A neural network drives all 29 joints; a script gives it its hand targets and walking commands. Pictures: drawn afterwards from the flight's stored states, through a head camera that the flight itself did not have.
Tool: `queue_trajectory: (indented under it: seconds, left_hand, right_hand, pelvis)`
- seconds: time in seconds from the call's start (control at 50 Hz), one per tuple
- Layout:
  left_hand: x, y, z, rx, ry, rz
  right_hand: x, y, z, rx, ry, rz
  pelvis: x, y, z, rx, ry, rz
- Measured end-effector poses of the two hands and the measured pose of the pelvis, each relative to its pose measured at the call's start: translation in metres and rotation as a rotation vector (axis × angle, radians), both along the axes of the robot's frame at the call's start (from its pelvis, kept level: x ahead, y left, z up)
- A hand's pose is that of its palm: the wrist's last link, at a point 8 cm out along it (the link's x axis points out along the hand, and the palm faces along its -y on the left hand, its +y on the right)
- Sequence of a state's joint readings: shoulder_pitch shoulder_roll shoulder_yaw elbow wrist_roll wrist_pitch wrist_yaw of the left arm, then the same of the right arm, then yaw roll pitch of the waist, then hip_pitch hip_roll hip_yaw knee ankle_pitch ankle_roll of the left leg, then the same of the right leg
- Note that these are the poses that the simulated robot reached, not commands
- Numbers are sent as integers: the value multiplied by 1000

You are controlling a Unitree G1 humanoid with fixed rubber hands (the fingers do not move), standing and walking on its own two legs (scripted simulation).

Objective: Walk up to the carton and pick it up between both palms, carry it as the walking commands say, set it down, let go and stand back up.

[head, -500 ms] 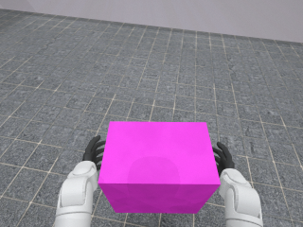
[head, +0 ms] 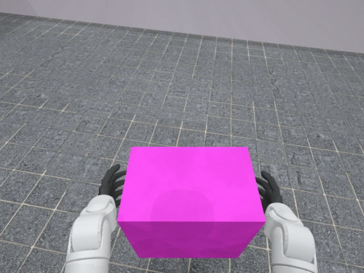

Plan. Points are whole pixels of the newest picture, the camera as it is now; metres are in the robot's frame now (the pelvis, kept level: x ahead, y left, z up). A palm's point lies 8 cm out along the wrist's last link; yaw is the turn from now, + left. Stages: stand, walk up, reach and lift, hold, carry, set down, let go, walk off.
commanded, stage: carry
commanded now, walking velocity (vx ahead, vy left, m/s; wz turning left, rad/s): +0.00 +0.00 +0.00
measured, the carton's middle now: (188, 207) +0.28 -0.01 -0.03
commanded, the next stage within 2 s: none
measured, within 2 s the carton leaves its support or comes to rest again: neither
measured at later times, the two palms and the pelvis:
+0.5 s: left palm (102, 200) +0.27 +0.18 +0.02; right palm (260, 206) +0.26 -0.16 +0.02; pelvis +0.00 +0.01 +0.00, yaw +0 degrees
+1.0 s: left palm (103, 200) +0.27 +0.18 +0.02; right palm (262, 207) +0.26 -0.17 +0.03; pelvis +0.00 +0.01 +0.00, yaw +0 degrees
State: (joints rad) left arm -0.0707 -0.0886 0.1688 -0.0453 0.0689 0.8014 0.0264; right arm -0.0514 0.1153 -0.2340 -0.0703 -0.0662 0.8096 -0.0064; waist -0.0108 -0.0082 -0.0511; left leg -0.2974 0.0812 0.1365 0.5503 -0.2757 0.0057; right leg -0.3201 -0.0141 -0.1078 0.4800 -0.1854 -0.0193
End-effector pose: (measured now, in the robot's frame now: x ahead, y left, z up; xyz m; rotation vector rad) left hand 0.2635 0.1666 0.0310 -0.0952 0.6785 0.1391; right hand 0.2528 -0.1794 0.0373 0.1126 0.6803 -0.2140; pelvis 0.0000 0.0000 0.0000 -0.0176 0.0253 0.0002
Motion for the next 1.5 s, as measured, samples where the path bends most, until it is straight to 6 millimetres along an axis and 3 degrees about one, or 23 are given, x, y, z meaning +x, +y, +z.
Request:
queue_trajectory:
  seconds: [0.22, 0.56, 0.94, 1.16, 1.32, 1.42, 1.5]
  left_hand:
    - [5, 8, -12, 25, 18, -19]
    - [5, 16, -13, 49, 17, -18]
    - [2, 13, -6, 28, -8, -6]
    - [0, 13, -12, 35, 13, -21]
    - [-2, 15, -22, 63, 35, -41]
    - [-6, 16, -11, 46, -3, -18]
    - [-4, 14, -13, 51, 5, -23]
  right_hand:
    - [6, 8, -12, -33, 21, 32]
    - [9, 16, -19, -22, 19, 44]
    - [5, 13, -8, -24, -5, 33]
    - [4, 12, -11, -50, 15, 49]
    - [2, 15, -23, -67, 39, 74]
    - [-2, 15, -14, -40, 0, 52]
    - [1, 14, -14, -49, 8, 57]
  pelvis:
    - [3, 5, -1, 2, -1, 2]
    - [2, 11, -1, 4, -3, 4]
    - [0, 10, -1, 2, -4, 8]
    - [-2, 9, 0, 4, -11, 9]
    - [-4, 9, -1, 3, -19, 8]
    - [-7, 9, -1, 2, -20, 7]
    - [-7, 9, -1, 4, -18, 6]
